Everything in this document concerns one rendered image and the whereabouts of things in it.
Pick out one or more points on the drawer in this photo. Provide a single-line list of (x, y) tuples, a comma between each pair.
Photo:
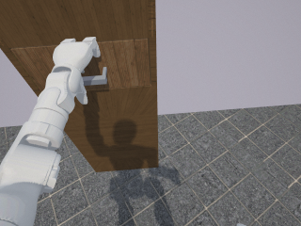
[(126, 61)]

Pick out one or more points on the robot left hand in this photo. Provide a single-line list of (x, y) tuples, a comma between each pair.
[(78, 54)]

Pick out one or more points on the robot left forearm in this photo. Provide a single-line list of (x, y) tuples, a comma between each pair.
[(45, 127)]

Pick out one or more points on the handle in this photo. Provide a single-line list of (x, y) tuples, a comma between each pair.
[(96, 79)]

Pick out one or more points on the left robot upper arm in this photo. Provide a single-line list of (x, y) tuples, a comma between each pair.
[(30, 172)]

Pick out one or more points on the cabinet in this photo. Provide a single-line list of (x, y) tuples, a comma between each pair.
[(118, 127)]

